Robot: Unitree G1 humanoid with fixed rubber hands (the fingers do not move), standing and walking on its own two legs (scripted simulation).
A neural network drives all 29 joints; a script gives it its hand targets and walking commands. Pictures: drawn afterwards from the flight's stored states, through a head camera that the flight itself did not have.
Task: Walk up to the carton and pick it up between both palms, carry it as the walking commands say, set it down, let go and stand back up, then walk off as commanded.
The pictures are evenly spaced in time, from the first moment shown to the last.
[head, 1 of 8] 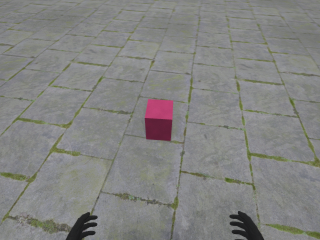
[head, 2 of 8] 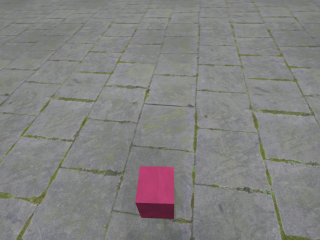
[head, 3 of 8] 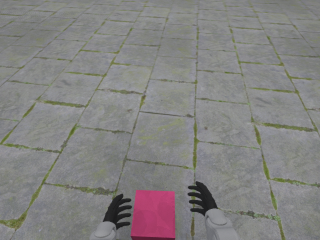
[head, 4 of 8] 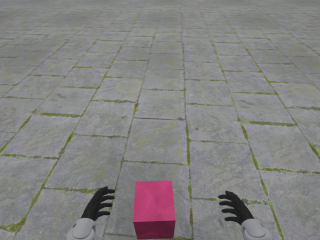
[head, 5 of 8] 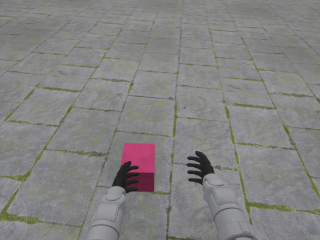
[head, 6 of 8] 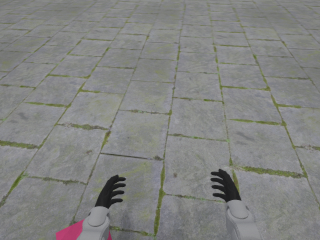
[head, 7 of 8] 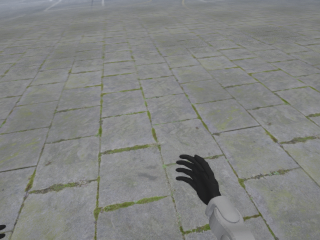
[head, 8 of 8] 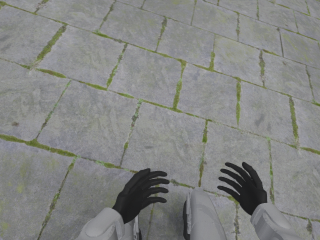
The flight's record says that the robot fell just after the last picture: no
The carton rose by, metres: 0.37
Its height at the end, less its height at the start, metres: +0.04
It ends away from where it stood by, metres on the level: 4.71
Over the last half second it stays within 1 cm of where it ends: no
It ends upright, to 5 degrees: no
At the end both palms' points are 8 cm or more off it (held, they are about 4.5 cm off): yes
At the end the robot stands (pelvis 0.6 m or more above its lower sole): yes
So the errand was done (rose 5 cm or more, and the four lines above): no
